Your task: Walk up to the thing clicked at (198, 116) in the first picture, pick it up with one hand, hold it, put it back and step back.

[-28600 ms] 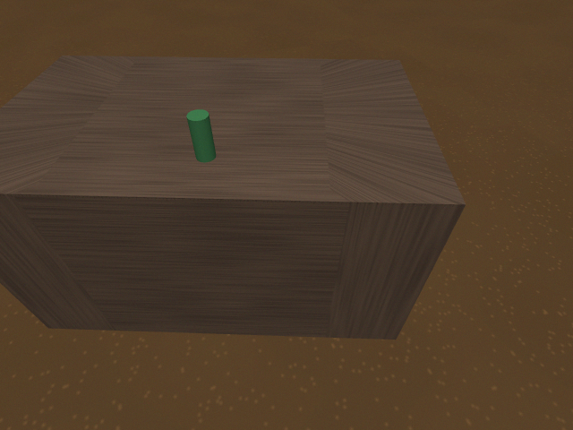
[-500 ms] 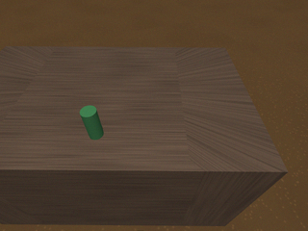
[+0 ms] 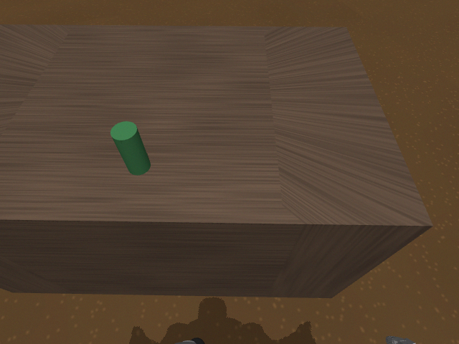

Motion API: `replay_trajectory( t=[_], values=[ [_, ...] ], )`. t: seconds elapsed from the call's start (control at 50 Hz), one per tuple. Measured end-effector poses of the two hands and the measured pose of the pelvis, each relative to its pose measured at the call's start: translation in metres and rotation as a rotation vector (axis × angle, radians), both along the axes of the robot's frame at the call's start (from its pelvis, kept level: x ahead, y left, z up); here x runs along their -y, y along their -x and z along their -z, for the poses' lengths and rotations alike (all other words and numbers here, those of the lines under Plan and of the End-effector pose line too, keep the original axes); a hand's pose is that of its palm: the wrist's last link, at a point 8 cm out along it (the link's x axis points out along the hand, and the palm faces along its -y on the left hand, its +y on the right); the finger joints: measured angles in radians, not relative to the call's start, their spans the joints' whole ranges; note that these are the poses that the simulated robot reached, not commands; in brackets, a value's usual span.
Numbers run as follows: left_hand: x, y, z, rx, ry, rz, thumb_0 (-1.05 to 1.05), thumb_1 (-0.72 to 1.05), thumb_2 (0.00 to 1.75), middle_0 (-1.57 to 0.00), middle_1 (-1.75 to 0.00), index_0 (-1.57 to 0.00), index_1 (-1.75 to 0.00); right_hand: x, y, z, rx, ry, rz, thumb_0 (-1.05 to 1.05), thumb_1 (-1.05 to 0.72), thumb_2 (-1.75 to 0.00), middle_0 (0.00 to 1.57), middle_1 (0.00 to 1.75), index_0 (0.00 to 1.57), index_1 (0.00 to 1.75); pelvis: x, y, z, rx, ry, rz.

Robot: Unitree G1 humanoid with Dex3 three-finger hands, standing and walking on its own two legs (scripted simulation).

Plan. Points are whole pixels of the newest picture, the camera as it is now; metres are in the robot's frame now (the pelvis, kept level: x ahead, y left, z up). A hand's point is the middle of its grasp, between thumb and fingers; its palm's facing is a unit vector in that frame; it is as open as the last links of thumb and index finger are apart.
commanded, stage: step back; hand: left
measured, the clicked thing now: (132, 149) +0.50 +0.23 -0.01
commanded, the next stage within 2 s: none
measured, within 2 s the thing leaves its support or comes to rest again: neither
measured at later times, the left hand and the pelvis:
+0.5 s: hand out of the picture +0.00 +0.28 -0.17, palm faces +0.09 -0.92 -0.39, open 7.4 cm; pelvis -0.09 +0.00 -0.02, yaw +5 degrees
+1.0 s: hand out of the picture -0.17 +0.26 -0.13, palm faces -0.01 -0.89 -0.45, open 7.4 cm; pelvis -0.22 -0.02 +0.00, yaw -2 degrees
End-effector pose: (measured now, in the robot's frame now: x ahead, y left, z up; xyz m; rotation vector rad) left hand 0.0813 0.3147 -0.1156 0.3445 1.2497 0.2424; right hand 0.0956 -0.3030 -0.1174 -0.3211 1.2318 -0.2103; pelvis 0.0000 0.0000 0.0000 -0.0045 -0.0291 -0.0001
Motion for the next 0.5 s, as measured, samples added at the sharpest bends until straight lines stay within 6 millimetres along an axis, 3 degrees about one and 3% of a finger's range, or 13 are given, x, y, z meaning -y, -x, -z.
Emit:
replay_trajectory(
  t=[0.1,0.16,0.24,0.34,0.5],
  values=[
    [0.007,0.031,0.001,-0.002,-0.05,-0.01,0.0,0.91,0.89,-0.21,-0.3,-0.2,-0.3,0.024,-0.002,0.016,0.032,0.008,-0.021,0.0,-0.91,-0.9,0.21,0.3,0.21,0.3,0.018,0.021,0.015,-0.007,-0.01,0.0],
    [0.016,0.055,-0.004,-0.034,-0.053,-0.015,0.0,0.91,0.89,-0.21,-0.3,-0.2,-0.3,0.03,-0.002,0.019,0.047,0.014,-0.03,0.0,-0.91,-0.9,0.21,0.3,0.2,0.3,0.02,0.032,0.014,0.003,-0.013,-0.011],
    [0.021,0.074,-0.012,-0.051,-0.052,-0.024,0.0,0.9,0.89,-0.21,-0.3,-0.2,-0.3,0.026,0.011,0.016,0.041,-0.004,-0.047,0.0,-0.91,-0.9,0.2,0.3,0.2,0.3,0.019,0.042,0.006,-0.017,-0.031,-0.021],
    [0.016,0.075,-0.012,0.029,-0.057,-0.035,0.0,0.9,0.89,-0.21,-0.3,-0.2,-0.3,0.018,0.038,0.019,-0.032,0.015,-0.106,0.0,-0.91,-0.9,0.2,0.3,0.2,0.3,0.016,0.058,0.007,-0.028,-0.02,-0.06],
    [-0.008,0.098,0.014,0.1,-0.008,-0.068,0.0,0.9,0.89,-0.21,-0.3,-0.2,-0.3,-0.012,0.062,0.011,-0.011,0.045,-0.162,0.0,-0.91,-0.9,0.21,0.3,0.2,0.3,-0.004,0.095,0.018,0.019,-0.03,-0.085]
  ],
)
